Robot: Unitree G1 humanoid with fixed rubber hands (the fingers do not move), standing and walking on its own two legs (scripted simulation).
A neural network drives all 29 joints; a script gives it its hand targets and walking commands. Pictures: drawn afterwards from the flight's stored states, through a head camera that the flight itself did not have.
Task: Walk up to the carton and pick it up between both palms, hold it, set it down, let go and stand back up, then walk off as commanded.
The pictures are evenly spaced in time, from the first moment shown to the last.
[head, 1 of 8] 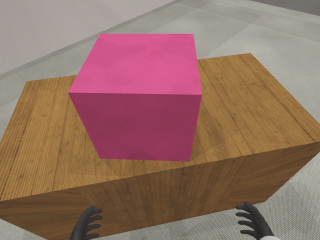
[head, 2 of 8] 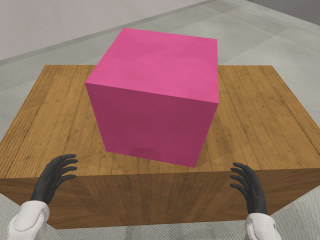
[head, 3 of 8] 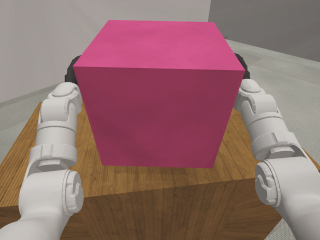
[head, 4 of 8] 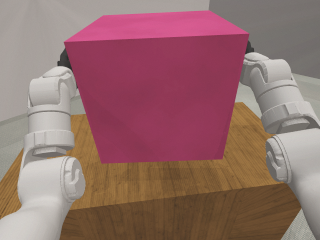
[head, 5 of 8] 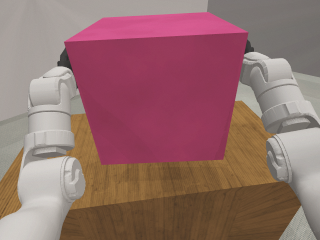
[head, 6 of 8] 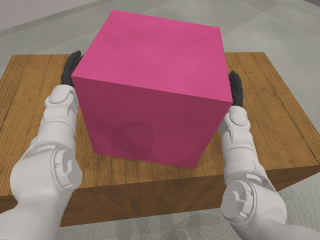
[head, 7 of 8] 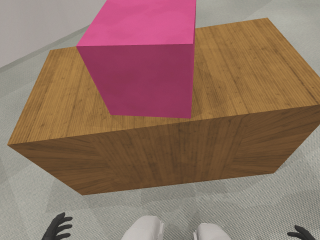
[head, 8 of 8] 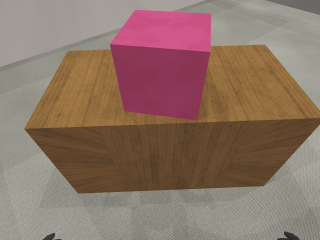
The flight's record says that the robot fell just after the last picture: no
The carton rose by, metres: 0.27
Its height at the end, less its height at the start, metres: +0.00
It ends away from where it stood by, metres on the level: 0.02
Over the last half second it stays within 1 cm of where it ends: yes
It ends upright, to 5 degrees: yes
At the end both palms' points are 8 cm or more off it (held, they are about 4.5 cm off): yes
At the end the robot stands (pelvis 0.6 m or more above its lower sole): yes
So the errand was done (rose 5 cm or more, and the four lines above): yes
